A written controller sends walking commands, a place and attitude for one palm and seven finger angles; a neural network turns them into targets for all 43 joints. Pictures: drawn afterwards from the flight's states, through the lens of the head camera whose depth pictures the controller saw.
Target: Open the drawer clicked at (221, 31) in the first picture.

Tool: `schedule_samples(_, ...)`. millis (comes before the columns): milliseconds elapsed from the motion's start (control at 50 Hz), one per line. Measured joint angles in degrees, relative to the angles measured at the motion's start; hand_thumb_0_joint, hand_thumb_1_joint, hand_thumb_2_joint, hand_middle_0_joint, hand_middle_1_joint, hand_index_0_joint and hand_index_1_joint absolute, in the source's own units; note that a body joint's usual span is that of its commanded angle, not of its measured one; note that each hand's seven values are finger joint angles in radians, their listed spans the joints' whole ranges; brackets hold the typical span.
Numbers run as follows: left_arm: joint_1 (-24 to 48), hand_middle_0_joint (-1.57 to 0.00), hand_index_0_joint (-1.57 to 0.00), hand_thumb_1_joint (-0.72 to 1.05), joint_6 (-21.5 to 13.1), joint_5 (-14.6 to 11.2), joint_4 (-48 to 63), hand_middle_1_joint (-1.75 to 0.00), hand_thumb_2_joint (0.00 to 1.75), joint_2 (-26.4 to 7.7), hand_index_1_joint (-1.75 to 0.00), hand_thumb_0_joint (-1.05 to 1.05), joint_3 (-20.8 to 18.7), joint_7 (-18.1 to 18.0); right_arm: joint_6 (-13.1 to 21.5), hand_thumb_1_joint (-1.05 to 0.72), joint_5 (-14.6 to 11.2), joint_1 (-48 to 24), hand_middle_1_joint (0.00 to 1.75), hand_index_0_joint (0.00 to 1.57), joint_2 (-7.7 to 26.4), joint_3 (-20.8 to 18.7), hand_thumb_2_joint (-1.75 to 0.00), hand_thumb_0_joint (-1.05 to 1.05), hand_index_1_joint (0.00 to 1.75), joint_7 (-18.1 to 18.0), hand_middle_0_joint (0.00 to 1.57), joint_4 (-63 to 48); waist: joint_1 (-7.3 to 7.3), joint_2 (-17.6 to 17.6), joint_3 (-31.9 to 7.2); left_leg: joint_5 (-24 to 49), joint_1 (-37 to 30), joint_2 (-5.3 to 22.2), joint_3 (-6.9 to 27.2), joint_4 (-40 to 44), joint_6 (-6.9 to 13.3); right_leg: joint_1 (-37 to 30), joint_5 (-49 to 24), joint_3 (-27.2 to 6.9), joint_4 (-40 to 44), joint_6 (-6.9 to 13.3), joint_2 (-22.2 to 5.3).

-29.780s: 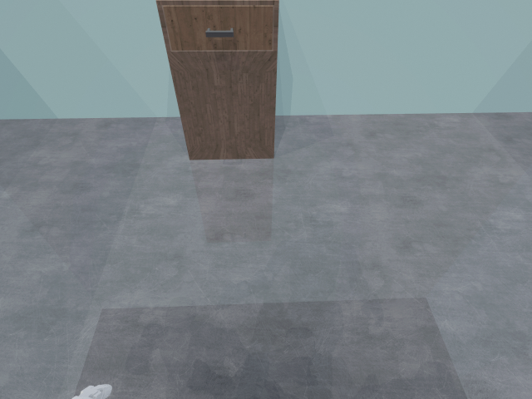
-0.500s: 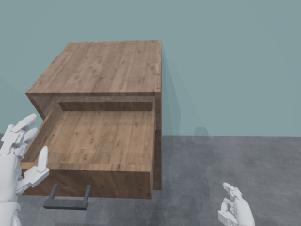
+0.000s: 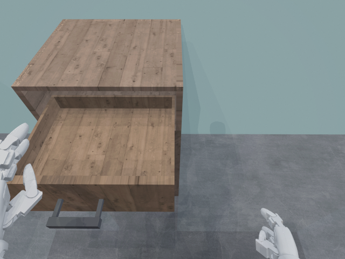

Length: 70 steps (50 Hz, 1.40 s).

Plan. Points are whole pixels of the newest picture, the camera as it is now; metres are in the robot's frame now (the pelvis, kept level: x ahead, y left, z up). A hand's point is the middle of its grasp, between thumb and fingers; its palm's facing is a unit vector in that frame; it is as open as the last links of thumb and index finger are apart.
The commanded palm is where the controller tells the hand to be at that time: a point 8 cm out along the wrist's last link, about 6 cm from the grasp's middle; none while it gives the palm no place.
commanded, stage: step back with the hand held close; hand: left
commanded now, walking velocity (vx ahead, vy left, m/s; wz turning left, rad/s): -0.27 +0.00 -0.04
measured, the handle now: (77, 213) +0.22 +0.25 -0.04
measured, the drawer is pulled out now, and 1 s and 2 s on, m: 0.30 0.30 0.30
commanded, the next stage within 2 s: stop stepping back and stand still in 1.12 s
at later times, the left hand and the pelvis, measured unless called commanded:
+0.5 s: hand (12, 225) +0.15 +0.24 +0.16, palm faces +0.34 -0.85 -0.40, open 7.4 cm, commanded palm +0.07 +0.30 +0.18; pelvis -0.05 +0.01 -0.02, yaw +1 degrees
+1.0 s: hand out of the picture +0.07 +0.18 +0.16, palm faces +0.16 -0.83 -0.54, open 7.4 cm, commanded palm +0.01 +0.25 +0.18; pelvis -0.13 -0.03 +0.00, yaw -2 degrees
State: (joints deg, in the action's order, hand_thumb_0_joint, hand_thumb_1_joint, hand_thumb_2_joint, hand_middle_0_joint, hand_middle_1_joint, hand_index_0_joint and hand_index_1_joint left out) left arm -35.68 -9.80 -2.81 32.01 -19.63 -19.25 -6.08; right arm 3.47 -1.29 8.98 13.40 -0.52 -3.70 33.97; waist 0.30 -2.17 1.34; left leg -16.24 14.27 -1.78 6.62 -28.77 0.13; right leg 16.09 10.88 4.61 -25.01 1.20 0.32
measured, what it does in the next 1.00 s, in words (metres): walks backwards: right foot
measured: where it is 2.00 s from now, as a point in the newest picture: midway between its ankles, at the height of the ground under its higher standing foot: outside the picture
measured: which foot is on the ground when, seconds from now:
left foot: down 0.00-0.90, up 0.92-1.00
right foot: down 0.00-0.54, up 0.56-0.80, down 0.82-1.00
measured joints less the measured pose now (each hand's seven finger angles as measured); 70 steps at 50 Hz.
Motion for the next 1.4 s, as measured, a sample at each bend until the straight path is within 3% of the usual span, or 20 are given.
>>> schedule_samples(220,-1.4,-0.22,-0.21,0.89,0.7,0.0,4.3,-0.3,0.9,-4.1,-0.3,0.01,-2.9,-0.9,-0.6,-0.9,0.4,0.2,0.3,0.2,-2.1,0.3,-0.9,0.02,0.3,-0.4,0.2,-1.9,-0.34,4.1,-0.7,1.3,2.6,-2.1,-1.5,-0.9,1.1,4.1,0.0,-1.5,-3.8,-1.3,-2.2)
schedule_samples(360,0.5,-0.21,-0.21,0.89,0.0,0.7,4.3,-0.3,0.9,-2.7,-0.3,0.01,-2.9,-1.0,0.5,-0.9,0.5,0.0,0.3,0.21,-3.1,1.8,-0.9,0.01,0.3,0.5,0.2,-3.2,-0.58,3.7,-1.3,0.4,5.8,-1.2,-1.3,-5.2,0.7,6.4,-0.2,-1.1,-5.9,-0.7,-1.2)
schedule_samples(480,1.6,-0.21,-0.21,0.89,-0.7,0.6,5.8,-0.3,0.9,-1.6,-0.3,0.01,-0.9,-1.5,0.3,-0.9,0.6,0.7,0.3,0.21,-1.3,1.3,-0.9,0.01,0.3,0.4,0.2,-1.7,0.12,2.9,-1.4,-5.3,9.7,0.4,-1.7,-11.6,0.8,8.2,-1.2,0.9,-6.2,-0.3,-0.5)
schedule_samples(540,1.1,-0.22,-0.21,0.89,-0.6,0.6,6.8,-0.3,0.9,-2.6,-0.3,0.01,-1.8,-1.8,-0.3,-0.9,0.7,1.1,0.3,0.21,-1.2,1.0,-0.9,0.01,0.3,-0.1,0.2,-0.5,0.29,4.7,-0.7,0.0,9.1,-0.1,-2.7,-9.3,1.1,9.0,-0.9,0.6,-7.3,-0.9,-1.5)
schedule_samples(660,-0.7,-0.22,-0.21,0.89,-0.1,1.2,6.5,-0.3,0.9,-4.0,-0.3,0.01,-4.7,-2.5,2.0,-0.9,1.6,3.7,0.3,0.2,-3.3,0.6,-0.9,0.02,0.3,0.1,0.2,-0.9,0.58,3.8,-2.6,2.0,9.2,0.9,-2.4,-4.8,1.4,9.1,12.3,-2.7,-22.5,-1.5,0.5)
schedule_samples(740,-0.3,-0.21,-0.21,0.89,-0.8,0.6,7.5,-0.3,0.9,-3.6,-0.3,0.01,-4.9,-2.4,3.6,-0.9,1.7,2.0,0.3,0.21,-4.6,1.6,-0.9,0.02,0.3,1.3,0.2,0.5,-0.53,4.0,-2.7,4.3,9.9,2.1,-3.8,-2.0,0.6,3.0,11.6,-3.0,-16.5,-1.6,0.0)
schedule_samples(820,1.6,-0.21,-0.21,0.9,-0.5,-0.2,6.2,-0.3,0.9,-3.6,-0.3,0.01,-3.8,-1.1,4.0,-0.9,2.0,-2.2,0.3,0.21,-5.1,2.8,-0.9,0.01,0.3,2.1,0.2,0.6,-0.48,4.1,-0.8,6.6,12.0,2.9,-5.3,-1.1,-0.5,-2.0,8.7,-3.4,-6.7,-1.6,-0.3)
schedule_samples(860,2.4,-0.21,-0.21,0.9,-0.5,-0.5,5.4,-0.3,0.9,-3.9,-0.3,0.01,-3.3,0.0,3.8,-0.9,1.8,-4.5,0.3,0.21,-4.6,2.9,-0.9,0.01,0.3,2.4,0.2,0.1,-0.24,2.7,1.0,7.7,13.4,4.0,-5.1,-1.4,-1.3,-3.2,10.7,-3.2,-2.0,-1.0,0.8)
schedule_samples(900,2.2,-0.21,-0.21,0.9,-0.5,-0.7,5.4,-0.3,0.9,-4.1,-0.3,0.01,-2.3,1.2,2.8,-0.9,1.1,-5.8,0.3,0.21,-3.5,2.5,-0.9,0.01,0.3,2.6,0.2,-0.5,0.45,-0.2,2.9,9.1,14.4,5.9,-3.5,-2.0,-1.4,-3.8,7.2,-1.8,0.4,-0.2,3.1)
schedule_samples(920,1.5,-0.21,-0.21,0.89,-0.7,-0.8,6.0,-0.3,0.9,-4.7,-0.3,0.01,-2.1,1.6,2.1,-0.9,0.5,-5.7,0.3,0.21,-3.2,2.2,-0.9,0.01,0.3,2.5,0.2,-0.8,0.61,-0.4,3.3,6.7,15.4,5.6,-3.4,-5.5,-1.2,-3.9,6.1,-1.4,0.8,0.3,3.3)
schedule_samples(960,-1.2,-0.22,-0.21,0.89,-1.5,-1.1,7.1,-0.3,0.9,-6.2,-0.3,0.01,-2.4,1.9,1.1,-0.9,-1.1,-4.3,0.3,0.21,-2.8,1.7,-0.9,0.01,0.3,1.9,0.2,-0.6,0.36,1.9,2.0,-4.4,18.5,2.1,-3.5,-20.3,-1.2,-2.8,6.0,-1.6,-0.1,0.9,1.8)
schedule_samples(1000,-4.6,-0.22,-0.22,0.89,-2.4,-1.1,7.4,-0.31,0.9,-6.7,-0.3,0.01,-3.5,1.6,-0.1,-0.9,-1.1,-2.6,0.3,0.21,-2.6,1.3,-0.9,0.01,0.3,0.9,0.2,-0.4,0.43,4.4,-0.3,-10.7,20.0,-0.8,-5.1,-33.2,-1.5,-2.0,6.0,-2.1,-0.1,1.1,-0.1)
schedule_samples(1040,-6.6,-0.22,-0.22,0.89,-2.5,-0.5,6.5,-0.31,0.9,-5.8,-0.3,0.01,-4.6,0.7,-1.4,-0.9,-0.6,-2.0,0.3,0.21,-2.2,1.0,-0.9,0.02,0.3,-0.2,0.2,-0.3,0.71,6.0,-1.9,-14.5,18.8,-1.6,-7.1,-37.5,-1.6,-1.6,5.0,-2.1,0.6,1.2,-1.2)
schedule_samples(1100,-4.9,-0.22,-0.22,0.89,-1.3,0.3,4.0,-0.31,0.9,-3.7,-0.3,0.01,-4.9,-0.9,-2.4,-0.9,0.1,-2.8,0.3,0.2,-1.1,1.0,-0.9,0.02,0.3,-1.6,0.2,-1.1,1.1,6.4,-1.4,-13.3,13.2,-0.5,-8.1,-25.8,-1.8,-0.1,3.2,-1.3,0.1,1.2,-1.9)
schedule_samples(1160,-3.0,-0.22,-0.21,0.89,0.5,0.4,4.3,-0.3,0.9,-2.3,-0.3,0.01,-3.7,-2.2,-2.4,-0.9,0.2,-4.2,0.3,0.2,0.6,0.4,-0.9,0.02,0.3,-1.9,0.2,-2.7,1.81,4.4,0.2,2.3,5.6,2.3,-8.1,-4.5,-1.8,2.3,4.7,0.7,-3.4,0.6,-1.1)
schedule_samples(1180,-2.2,-0.21,-0.21,0.89,1.0,0.3,5.1,-0.3,0.9,-2.2,-0.3,0.01,-2.8,-2.4,-2.0,-0.9,0.2,-4.5,0.3,0.2,0.8,-0.3,-0.9,0.01,0.3,-1.9,0.2,-2.9,1.8,3.6,0.8,2.6,4.1,2.9,-7.9,-0.9,-0.6,3.6,5.6,1.4,-5.9,0.5,-0.8)
schedule_samples(1240,0.0,-0.21,-0.21,0.89,0.8,0.3,6.7,-0.3,0.9,-3.4,-0.3,0.01,-1.7,-2.3,-0.1,-0.9,-0.1,-5.6,0.3,0.2,-2.0,-1.5,-0.9,0.01,0.3,-0.6,0.2,-1.5,-0.28,7.1,3.3,0.7,4.4,1.6,-9.6,-1.3,0.1,7.6,10.6,-1.7,-13.7,-0.5,-1.7)
schedule_samples(1300,-2.0,-0.21,-0.21,0.89,1.3,0.3,9.3,-0.3,0.9,-4.2,-0.3,0.01,-2.6,-2.1,1.6,-0.9,0.5,-4.6,0.3,0.2,-4.5,-0.2,-0.9,0.01,0.3,0.9,0.2,-1.8,-0.41,7.0,3.6,2.1,4.7,2.8,-9.6,-1.6,-0.6,8.6,13.5,-1.7,-18.5,-1.3,-0.9)
schedule_samples(1380,-4.0,-0.22,-0.21,0.89,1.5,-0.2,11.9,-0.3,0.9,-6.2,-0.3,0.01,-4.7,-2.5,2.9,-0.9,-0.2,-1.3,0.3,0.2,-5.9,2.5,-0.9,0.01,0.3,1.9,0.2,-2.7,-0.36,5.2,2.4,2.7,5.7,4.1,-8.6,-3.7,-1.7,3.0,7.8,-0.2,-9.4,-2.0,-1.1)
schedule_samples(1400,-3.4,-0.22,-0.21,0.89,1.0,-0.2,11.3,-0.3,0.9,-6.1,-0.3,0.01,-4.7,-2.5,2.8,-0.9,-0.3,-0.9,0.3,0.21,-5.7,2.9,-0.9,0.01,0.3,1.9,0.2,-2.4,-0.28,3.8,2.6,2.0,6.1,4.9,-7.9,-5.1,-1.7,2.1,4.8,0.7,-8.1,-1.0,-0.3)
